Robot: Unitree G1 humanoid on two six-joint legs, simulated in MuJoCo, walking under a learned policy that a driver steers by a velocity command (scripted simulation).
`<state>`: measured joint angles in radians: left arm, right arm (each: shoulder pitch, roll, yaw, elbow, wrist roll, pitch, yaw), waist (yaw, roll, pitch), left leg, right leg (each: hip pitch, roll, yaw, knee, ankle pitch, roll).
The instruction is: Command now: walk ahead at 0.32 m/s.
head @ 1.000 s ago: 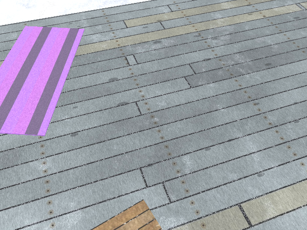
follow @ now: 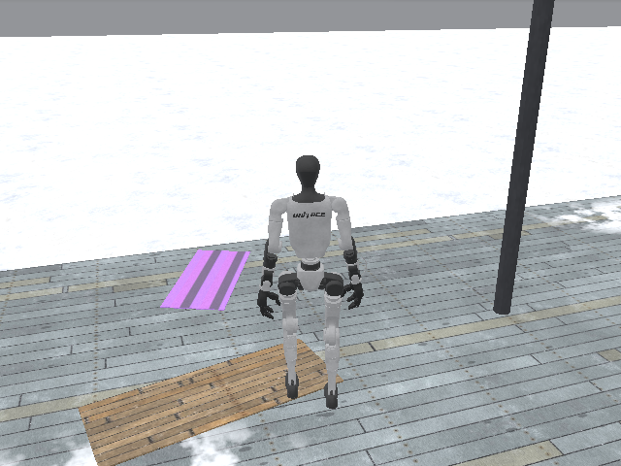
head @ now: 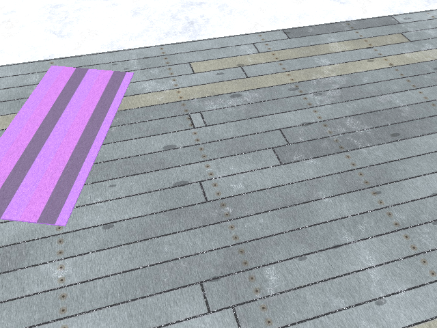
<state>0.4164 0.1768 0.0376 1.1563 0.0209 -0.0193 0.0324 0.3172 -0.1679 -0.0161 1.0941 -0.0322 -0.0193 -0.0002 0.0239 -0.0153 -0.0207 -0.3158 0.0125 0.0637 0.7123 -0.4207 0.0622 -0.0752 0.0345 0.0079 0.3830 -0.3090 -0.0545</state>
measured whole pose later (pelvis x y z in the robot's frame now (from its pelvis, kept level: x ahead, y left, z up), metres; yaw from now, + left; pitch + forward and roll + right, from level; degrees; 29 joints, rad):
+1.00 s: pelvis +0.51 +0.02 +0.00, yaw +0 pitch +1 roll -1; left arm 0.48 0.15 0.02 1.09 0.02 -0.10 0.01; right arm 0.03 -0.18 -0.03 0.91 -0.02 -0.03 0.03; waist 0.07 0.03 0.05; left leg -0.61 0.08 0.07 0.64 -0.01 0.05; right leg 0.10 0.10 -0.08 0.16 -0.28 -0.09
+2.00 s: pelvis +0.73 +0.02 +0.00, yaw +0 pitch -2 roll +0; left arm 0.29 0.13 0.00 1.15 0.01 -0.02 0.05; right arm 0.31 -0.14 0.00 1.14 -0.01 -0.01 -0.04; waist 0.00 0.01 0.03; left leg -0.10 -0.01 0.08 0.37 -0.24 0.03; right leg -0.15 0.02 -0.04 0.38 -0.20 -0.04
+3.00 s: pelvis +0.83 +0.08 -0.02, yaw +8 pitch +0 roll -2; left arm 0.17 0.24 0.08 0.99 0.02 0.03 0.05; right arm 0.31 -0.18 -0.06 0.97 -0.03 0.02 -0.01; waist -0.03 -0.02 0.02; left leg -0.26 0.00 0.03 0.63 -0.38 0.07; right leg -0.30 -0.08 -0.16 0.65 -0.37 0.00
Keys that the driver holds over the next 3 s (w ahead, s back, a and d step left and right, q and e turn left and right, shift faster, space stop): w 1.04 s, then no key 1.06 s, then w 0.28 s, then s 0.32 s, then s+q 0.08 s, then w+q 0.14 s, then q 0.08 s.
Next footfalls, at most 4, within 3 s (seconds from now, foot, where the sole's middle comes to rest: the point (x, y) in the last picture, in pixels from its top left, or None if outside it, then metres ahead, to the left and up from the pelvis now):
0.54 right None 0.43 -0.04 -0.78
1.10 left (191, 270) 0.75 0.12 -0.78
1.54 right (249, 264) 0.78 -0.07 -0.78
2.68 right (243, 235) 0.90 -0.06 -0.78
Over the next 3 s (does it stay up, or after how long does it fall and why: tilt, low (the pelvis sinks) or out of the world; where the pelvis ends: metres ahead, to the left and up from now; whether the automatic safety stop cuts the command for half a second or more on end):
stays up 0.83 0.08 -0.02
